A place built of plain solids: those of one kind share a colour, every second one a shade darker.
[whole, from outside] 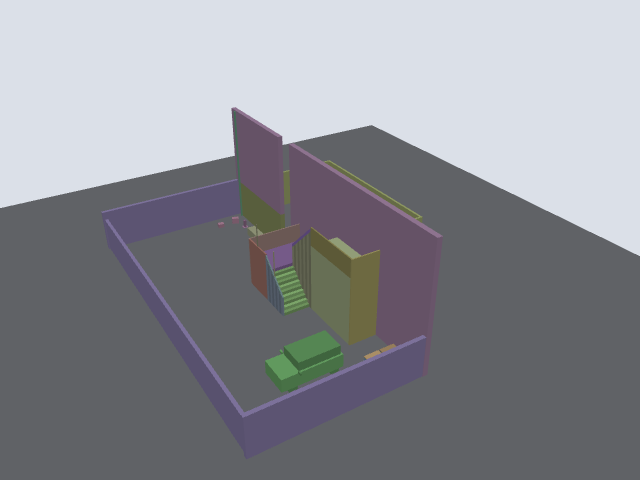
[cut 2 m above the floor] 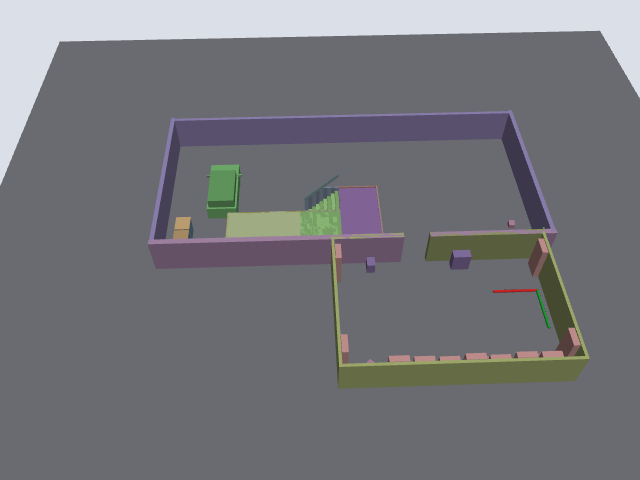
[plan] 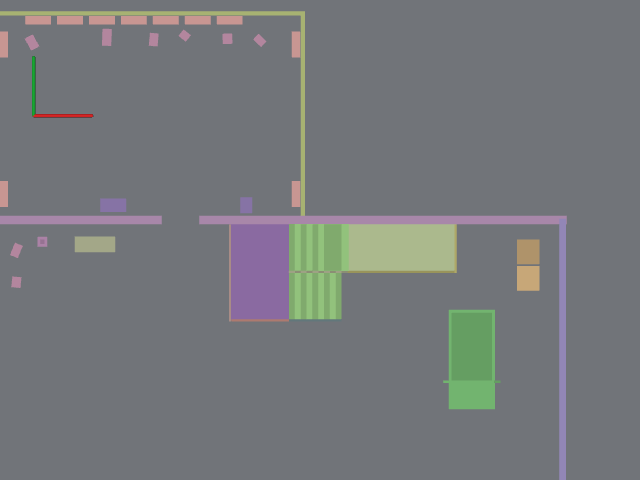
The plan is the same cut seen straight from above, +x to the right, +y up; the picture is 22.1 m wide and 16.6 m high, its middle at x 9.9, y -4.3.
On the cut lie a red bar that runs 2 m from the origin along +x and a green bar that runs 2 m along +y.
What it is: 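The rear of a town building of two storeys with an external escape stair; a paved yard 19.9 x 9.2 m; from a top landing at the upper floor's door, 4.09 m over the yard, a stair of 21 risers of 0.195 m and treads of 0.202 m, 1.60 m clear, a half turn; two flights side by side, the upper one at the facade, between them the upper flight's cheek wall with its guard, with a half landing, down to the yard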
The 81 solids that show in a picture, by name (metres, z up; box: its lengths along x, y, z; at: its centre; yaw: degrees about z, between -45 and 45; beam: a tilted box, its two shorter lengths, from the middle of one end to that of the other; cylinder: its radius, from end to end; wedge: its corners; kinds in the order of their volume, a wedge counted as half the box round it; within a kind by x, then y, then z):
{
 "stair_step_1": {"box": [2.25, 1.62, 1.8], "at": [7.9, -6.24, 0.85]},
 "stair_step_2": {"box": [2.45, 1.62, 1.61], "at": [8.0, -6.24, 0.76]},
 "stair_step_3": {"box": [2.66, 1.62, 1.42], "at": [8.11, -6.24, 0.66]},
 "stair_step_4": {"box": [2.86, 1.62, 1.22], "at": [8.21, -6.24, 0.56]},
 "stair_step_5": {"box": [3.06, 1.62, 1.02], "at": [8.31, -6.24, 0.46]},
 "stair_step_6": {"box": [3.26, 1.62, 0.83], "at": [8.41, -6.24, 0.36]},
 "stair_step_7": {"box": [3.46, 1.62, 0.64], "at": [8.51, -6.24, 0.27]},
 "stair_step_8": {"box": [3.67, 1.62, 0.44], "at": [8.61, -6.24, 0.17]},
 "stair_step_9": {"box": [3.87, 1.62, 0.24], "at": [8.71, -6.24, 0.07]},
 "stair_step_10": {"box": [2.07, 1.62, 2.19], "at": [9.86, -4.56, 1.05]},
 "stair_step_11": {"box": [1.87, 1.62, 2.39], "at": [9.96, -4.56, 1.15]},
 "stair_step_12": {"box": [1.67, 1.62, 2.58], "at": [10.06, -4.56, 1.24]},
 "stair_step_13": {"box": [1.46, 1.62, 2.78], "at": [10.16, -4.56, 1.34]},
 "stair_step_14": {"box": [1.26, 1.62, 2.98], "at": [10.27, -4.56, 1.44]},
 "stair_step_15": {"box": [1.06, 1.62, 3.17], "at": [10.37, -4.56, 1.53]},
 "stair_step_16": {"box": [0.86, 1.62, 3.37], "at": [10.47, -4.56, 1.63]},
 "stair_step_17": {"box": [0.25, 1.62, 3.95], "at": [10.77, -4.56, 1.93]},
 "facade_1": {"box": [6.38, 0.3, 7.79], "at": [1.24, -3.61, 3.84]},
 "facade_2": {"box": [12.71, 0.3, 7.79], "at": [12.08, -3.61, 3.84]},
 "paving_1": {"box": [3.78, 1.69, 4.14], "at": [12.74, -4.59, 2.02]},
 "boundary_1": {"box": [0.23, 9.62, 2.68], "at": [-1.8, -8.37, 1.29]},
 "boundary_2": {"box": [20.29, 0.2, 2.17], "at": [8.24, -13.01, 1.03]},
 "boundary_3": {"box": [0.23, 9.62, 2.44], "at": [18.29, -8.37, 1.17]},
 "wall_1": {"box": [0.15, 7.22, 2.65], "at": [-1.27, 0.0, 1.27]},
 "wall_2": {"box": [5.78, 0.3, 2.65], "at": [1.54, -3.61, 1.27]},
 "wall_3": {"box": [10.73, 0.15, 2.65], "at": [4.01, 3.54, 1.27]},
 "wall_4": {"box": [3.65, 0.3, 2.65], "at": [7.55, -3.61, 1.27]},
 "wall_5": {"box": [0.15, 7.22, 2.65], "at": [9.3, 0.0, 1.27]},
 "stair_landing_1": {"box": [2.05, 3.3, 2.0], "at": [7.8, -5.4, 0.95]},
 "shelf_1": {"box": [0.3, 0.9, 2.03], "at": [-1.04, -2.71, 0.96]},
 "shelf_2": {"box": [0.3, 0.9, 2.01], "at": [-1.04, 2.46, 0.95]},
 "shelf_3": {"box": [0.9, 0.3, 2.02], "at": [0.15, 3.3, 0.96]},
 "shelf_4": {"box": [0.9, 0.3, 2.1], "at": [1.26, 3.3, 1.0]},
 "shelf_5": {"box": [0.9, 0.3, 1.87], "at": [2.36, 3.3, 0.89]},
 "shelf_6": {"box": [0.9, 0.3, 2.07], "at": [3.46, 3.3, 0.98]},
 "shelf_7": {"box": [0.9, 0.3, 1.86], "at": [4.57, 3.3, 0.88]},
 "shelf_8": {"box": [0.9, 0.3, 1.94], "at": [5.67, 3.3, 0.92]},
 "shelf_9": {"box": [0.9, 0.3, 2.12], "at": [6.77, 3.3, 1.01]},
 "shelf_10": {"box": [0.3, 0.9, 2.14], "at": [9.07, -2.71, 1.02]},
 "shelf_11": {"box": [0.3, 0.9, 2.14], "at": [9.07, 2.46, 1.02]},
 "car_1": {"box": [1.61, 3.45, 0.77], "at": [15.15, -8.43, 0.56]},
 "car_2": {"box": [1.41, 2.35, 0.51], "at": [15.15, -7.99, 1.21]},
 "rim_guard_1": {"box": [3.78, 0.08, 5.25], "at": [12.74, -5.4, 2.57]},
 "rim_guard_2": {"box": [0.08, 1.68, 5.25], "at": [14.59, -4.6, 2.57]},
 "guard_landing_end_1": {"box": [0.08, 3.36, 3.1], "at": [6.79, -5.44, 1.5]},
 "refuse_bin_1": {"box": [0.74, 0.82, 1.07], "at": [17.1, -5.63, 0.48]},
 "guard_upper_1": {"box": [0.21, 0.08, 3.43], "at": [9.13, -5.4, 1.67]},
 "guard_upper_2": {"box": [0.21, 0.08, 3.62], "at": [9.34, -5.4, 1.76]},
 "guard_upper_3": {"box": [0.21, 0.08, 3.82], "at": [9.54, -5.4, 1.86]},
 "guard_upper_4": {"box": [0.21, 0.08, 4.01], "at": [9.74, -5.4, 1.96]},
 "guard_upper_5": {"box": [0.21, 0.08, 4.21], "at": [9.94, -5.4, 2.06]},
 "guard_upper_6": {"box": [0.21, 0.08, 4.41], "at": [10.14, -5.4, 2.15]},
 "guard_upper_7": {"box": [0.21, 0.08, 4.6], "at": [10.35, -5.4, 2.25]},
 "guard_upper_8": {"box": [0.21, 0.08, 4.79], "at": [10.55, -5.4, 2.35]},
 "guard_upper_9": {"box": [0.21, 0.08, 4.99], "at": [10.75, -5.4, 2.44]},
 "filing_cabinet_1": {"box": [0.9, 0.47, 1.07], "at": [2.75, -3.1, 0.48]},
 "filing_cabinet_2": {"box": [0.42, 0.56, 0.65], "at": [7.35, -3.1, 0.27]},
 "guard_landing_1": {"box": [2.0, 0.08, 3.1], "at": [7.83, -7.08, 1.5]},
 "planter_box_1": {"box": [1.4, 0.55, 0.6], "at": [2.12, -4.45, 0.25]},
 "box_cardboard_1": {"box": [0.32, 0.38, 0.31], "at": [-0.6, -5.76, 0.1], "yaw": -5.3},
 "box_cardboard_2": {"box": [0.29, 0.46, 0.44], "at": [-0.6, -4.66, 0.17], "yaw": -22.0},
 "box_cardboard_3": {"box": [0.32, 0.48, 0.33], "at": [-0.06, 2.53, 0.11], "yaw": 29.2},
 "box_cardboard_4": {"box": [0.33, 0.59, 0.43], "at": [2.53, 2.71, 0.16], "yaw": -2.2},
 "box_cardboard_5": {"box": [0.31, 0.45, 0.26], "at": [4.15, 2.63, 0.08], "yaw": -4.9},
 "box_cardboard_6": {"box": [0.33, 0.29, 0.44], "at": [5.22, 2.77, 0.17], "yaw": -38.1},
 "box_cardboard_7": {"box": [0.34, 0.37, 0.38], "at": [6.7, 2.66, 0.14], "yaw": 1.7},
 "box_cardboard_8": {"box": [0.39, 0.28, 0.44], "at": [7.82, 2.6, 0.17], "yaw": -44.4},
 "guard_lower_1": {"box": [0.21, 0.08, 2.85], "at": [8.92, -7.08, 1.37]},
 "guard_lower_2": {"box": [0.21, 0.08, 2.65], "at": [9.12, -7.08, 1.27]},
 "guard_lower_3": {"box": [0.21, 0.08, 2.46], "at": [9.33, -7.08, 1.18]},
 "guard_lower_4": {"box": [0.21, 0.08, 2.26], "at": [9.53, -7.08, 1.08]},
 "guard_lower_5": {"box": [0.21, 0.08, 2.06], "at": [9.73, -7.08, 0.98]},
 "guard_lower_6": {"box": [0.21, 0.08, 1.87], "at": [9.93, -7.08, 0.89]},
 "guard_lower_7": {"box": [0.21, 0.08, 1.68], "at": [10.13, -7.08, 0.79]},
 "guard_lower_8": {"box": [0.21, 0.08, 1.28], "at": [10.54, -7.08, 0.59]},
 "guard_upper_top_1": {"wedge": [[8.83, -5.44, 2.99], [8.83, -5.44, 3.19], [8.83, -5.36, 2.99], [8.83, -5.36, 3.19], [10.85, -5.44, 4.94], [10.85, -5.44, 5.13], [10.85, -5.36, 4.94], [10.85, -5.36, 5.13]]},
 "guard_lower_top_1": {"wedge": [[8.83, -7.12, 2.79], [8.83, -7.12, 2.99], [8.83, -7.04, 2.79], [8.83, -7.04, 2.99], [10.64, -7.12, 1.04], [10.64, -7.12, 1.24], [10.64, -7.04, 1.04], [10.64, -7.04, 1.24]]},
 "refuse_lid_1": {"box": [0.78, 0.86, 0.06], "at": [17.1, -5.63, 1.05]},
 "refuse_lid_2": {"box": [0.78, 0.86, 0.06], "at": [17.1, -4.71, 1.05]},
 "downpipe_1": {"box": [0.09, 0.1, 7.74], "at": [-1.35, -3.81, 3.82]},
 "traffic_cone_1": {"box": [0.34, 0.34, 0.08], "at": [0.3, -4.36, -0.01]}
}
